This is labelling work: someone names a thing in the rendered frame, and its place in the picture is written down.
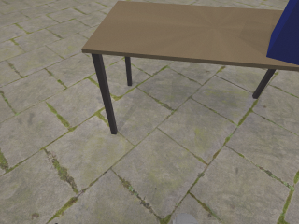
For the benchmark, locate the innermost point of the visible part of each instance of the carton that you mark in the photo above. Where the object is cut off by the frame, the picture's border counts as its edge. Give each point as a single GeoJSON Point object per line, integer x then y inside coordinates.
{"type": "Point", "coordinates": [284, 40]}

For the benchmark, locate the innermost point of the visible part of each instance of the right robot thigh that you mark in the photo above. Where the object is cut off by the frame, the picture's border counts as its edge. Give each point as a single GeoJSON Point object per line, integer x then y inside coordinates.
{"type": "Point", "coordinates": [185, 219]}

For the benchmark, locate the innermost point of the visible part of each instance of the table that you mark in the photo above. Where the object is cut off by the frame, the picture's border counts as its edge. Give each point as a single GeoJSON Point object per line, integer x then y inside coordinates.
{"type": "Point", "coordinates": [235, 36]}

